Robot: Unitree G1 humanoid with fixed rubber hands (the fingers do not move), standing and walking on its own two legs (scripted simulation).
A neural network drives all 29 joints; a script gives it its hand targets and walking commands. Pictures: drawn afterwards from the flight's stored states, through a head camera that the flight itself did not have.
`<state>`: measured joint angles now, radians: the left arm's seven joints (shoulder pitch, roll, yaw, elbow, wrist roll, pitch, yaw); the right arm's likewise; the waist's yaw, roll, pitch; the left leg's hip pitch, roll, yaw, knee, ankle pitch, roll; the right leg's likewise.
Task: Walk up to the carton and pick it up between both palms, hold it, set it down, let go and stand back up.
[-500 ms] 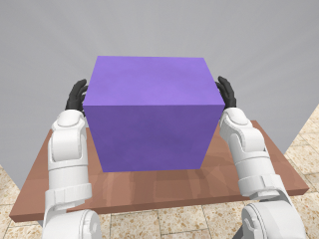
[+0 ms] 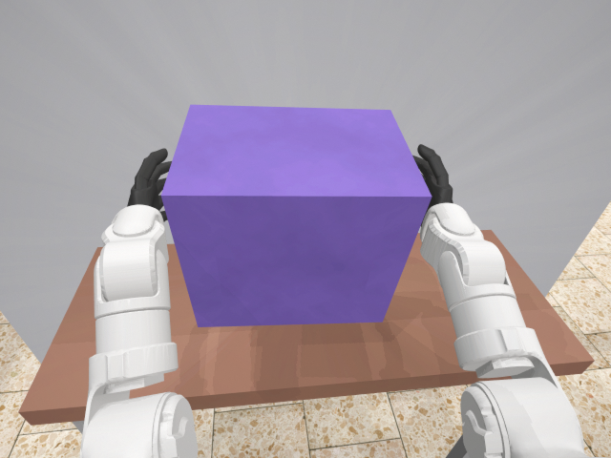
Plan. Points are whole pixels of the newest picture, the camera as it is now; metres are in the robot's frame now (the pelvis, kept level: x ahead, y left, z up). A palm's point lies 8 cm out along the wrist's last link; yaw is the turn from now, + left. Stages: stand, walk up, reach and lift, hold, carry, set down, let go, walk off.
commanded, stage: hold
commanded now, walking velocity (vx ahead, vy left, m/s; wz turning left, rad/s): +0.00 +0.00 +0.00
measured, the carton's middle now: (292, 220) +0.39 +0.01 +0.16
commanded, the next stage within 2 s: none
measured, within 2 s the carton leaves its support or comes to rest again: neither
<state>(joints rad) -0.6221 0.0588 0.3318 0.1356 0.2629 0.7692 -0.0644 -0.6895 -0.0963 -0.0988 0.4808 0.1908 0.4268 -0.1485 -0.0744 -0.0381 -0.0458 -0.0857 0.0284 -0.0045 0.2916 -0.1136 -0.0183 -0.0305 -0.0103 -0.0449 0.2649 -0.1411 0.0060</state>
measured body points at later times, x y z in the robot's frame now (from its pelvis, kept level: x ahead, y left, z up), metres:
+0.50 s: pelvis +0.01 +0.00 +0.00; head -0.04 +0.03 +0.45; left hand +0.38 +0.19 +0.20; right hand +0.38 -0.17 +0.21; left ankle +0.04 +0.13 -0.75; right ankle +0.01 -0.12 -0.75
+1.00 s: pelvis +0.01 +0.00 +0.00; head -0.05 +0.02 +0.45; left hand +0.38 +0.19 +0.21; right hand +0.39 -0.17 +0.21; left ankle +0.04 +0.13 -0.75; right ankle +0.01 -0.12 -0.75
